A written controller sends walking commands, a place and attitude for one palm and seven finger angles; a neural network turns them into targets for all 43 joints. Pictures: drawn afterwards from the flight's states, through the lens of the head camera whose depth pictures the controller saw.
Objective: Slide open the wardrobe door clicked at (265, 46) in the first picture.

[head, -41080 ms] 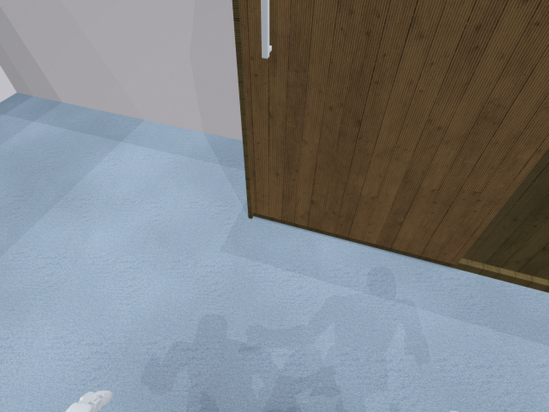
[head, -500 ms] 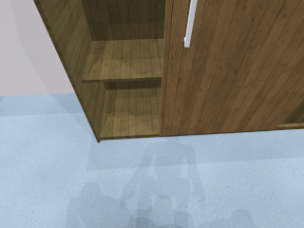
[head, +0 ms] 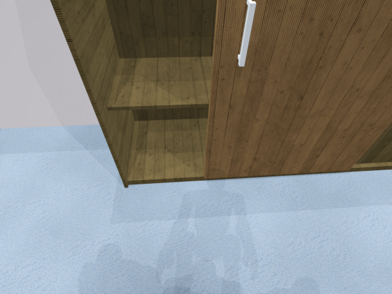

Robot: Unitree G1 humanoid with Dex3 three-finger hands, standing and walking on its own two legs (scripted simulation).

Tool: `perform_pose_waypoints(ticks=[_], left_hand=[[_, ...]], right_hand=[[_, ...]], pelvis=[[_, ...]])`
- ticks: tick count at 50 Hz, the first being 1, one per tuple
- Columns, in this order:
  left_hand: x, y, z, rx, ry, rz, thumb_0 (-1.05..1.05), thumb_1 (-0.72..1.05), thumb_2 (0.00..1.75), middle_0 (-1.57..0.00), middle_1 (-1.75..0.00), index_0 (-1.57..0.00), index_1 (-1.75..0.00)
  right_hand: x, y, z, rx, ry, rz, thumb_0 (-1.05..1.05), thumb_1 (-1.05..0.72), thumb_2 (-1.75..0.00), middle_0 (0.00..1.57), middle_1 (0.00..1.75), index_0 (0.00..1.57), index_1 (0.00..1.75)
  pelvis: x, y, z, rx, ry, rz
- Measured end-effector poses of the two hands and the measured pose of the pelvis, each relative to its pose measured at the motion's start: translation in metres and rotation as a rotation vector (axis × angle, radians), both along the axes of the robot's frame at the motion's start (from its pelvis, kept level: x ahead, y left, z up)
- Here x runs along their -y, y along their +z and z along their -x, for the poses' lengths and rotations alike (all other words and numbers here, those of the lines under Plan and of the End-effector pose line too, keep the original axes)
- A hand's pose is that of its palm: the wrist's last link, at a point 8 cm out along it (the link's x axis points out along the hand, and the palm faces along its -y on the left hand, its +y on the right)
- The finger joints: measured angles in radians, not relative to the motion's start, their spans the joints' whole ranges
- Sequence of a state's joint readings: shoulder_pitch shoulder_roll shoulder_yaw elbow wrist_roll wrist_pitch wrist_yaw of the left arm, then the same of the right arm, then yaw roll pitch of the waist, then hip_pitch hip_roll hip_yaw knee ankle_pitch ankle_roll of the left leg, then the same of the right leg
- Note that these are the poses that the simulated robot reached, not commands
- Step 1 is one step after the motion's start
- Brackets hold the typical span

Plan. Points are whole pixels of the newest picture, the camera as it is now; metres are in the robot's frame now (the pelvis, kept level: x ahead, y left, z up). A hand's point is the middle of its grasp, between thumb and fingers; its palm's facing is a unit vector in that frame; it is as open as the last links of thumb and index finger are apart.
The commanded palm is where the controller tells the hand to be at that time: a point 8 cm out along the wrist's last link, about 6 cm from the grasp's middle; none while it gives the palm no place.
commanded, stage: look to check the result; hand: left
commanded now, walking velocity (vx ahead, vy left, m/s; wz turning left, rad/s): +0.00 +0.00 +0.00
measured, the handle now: (245, 34) +0.83 -0.11 +0.14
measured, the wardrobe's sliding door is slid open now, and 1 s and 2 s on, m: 0.46 0.46 0.46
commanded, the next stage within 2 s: stand and wait in 0.54 s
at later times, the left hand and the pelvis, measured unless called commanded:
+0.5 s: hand out of the picture +0.00 +0.17 -0.18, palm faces +0.01 -0.98 -0.19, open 7.4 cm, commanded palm none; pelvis +0.01 +0.00 +0.00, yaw +0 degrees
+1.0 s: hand out of the picture +0.02 +0.17 -0.18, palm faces +0.00 -0.98 -0.19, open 7.4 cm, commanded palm none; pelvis +0.02 +0.00 +0.00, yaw +0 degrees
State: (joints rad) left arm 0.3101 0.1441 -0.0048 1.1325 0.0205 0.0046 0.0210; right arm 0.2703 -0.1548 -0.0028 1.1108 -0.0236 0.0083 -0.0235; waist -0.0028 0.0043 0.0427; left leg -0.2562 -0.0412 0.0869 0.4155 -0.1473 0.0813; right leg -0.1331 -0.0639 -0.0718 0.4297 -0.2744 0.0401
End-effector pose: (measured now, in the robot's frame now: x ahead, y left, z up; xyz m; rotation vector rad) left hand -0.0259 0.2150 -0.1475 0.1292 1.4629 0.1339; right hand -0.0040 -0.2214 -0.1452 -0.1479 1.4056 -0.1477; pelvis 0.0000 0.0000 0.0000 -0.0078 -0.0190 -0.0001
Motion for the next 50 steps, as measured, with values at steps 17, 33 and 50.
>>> perform_pose_waypoints(ticks=[17, 33, 50], left_hand=[[-0.007, 0.001, -0.005, -0.018, -0.002, -0.013, 0.00, 0.91, 0.90, -0.20, -0.30, -0.20, -0.30], [-0.009, 0.001, -0.033, 0.032, -0.012, -0.022, 0.00, 0.91, 0.90, -0.20, -0.30, -0.20, -0.30], [-0.008, 0.001, -0.043, 0.033, -0.016, -0.021, 0.00, 0.91, 0.90, -0.20, -0.30, -0.20, -0.30]], right_hand=[[-0.002, 0.001, -0.008, -0.006, -0.006, 0.005, 0.00, -0.91, -0.90, 0.20, 0.30, 0.20, 0.30], [0.006, 0.002, -0.029, 0.024, 0.007, 0.016, 0.00, -0.91, -0.90, 0.20, 0.30, 0.20, 0.30], [0.012, 0.005, -0.041, 0.024, 0.016, 0.025, 0.00, -0.91, -0.90, 0.20, 0.30, 0.20, 0.30]], pelvis=[[-0.003, 0.000, -0.007, -0.006, -0.003, -0.001], [-0.001, 0.001, -0.017, -0.001, 0.000, -0.005], [0.003, 0.002, -0.025, 0.004, 0.002, -0.004]])
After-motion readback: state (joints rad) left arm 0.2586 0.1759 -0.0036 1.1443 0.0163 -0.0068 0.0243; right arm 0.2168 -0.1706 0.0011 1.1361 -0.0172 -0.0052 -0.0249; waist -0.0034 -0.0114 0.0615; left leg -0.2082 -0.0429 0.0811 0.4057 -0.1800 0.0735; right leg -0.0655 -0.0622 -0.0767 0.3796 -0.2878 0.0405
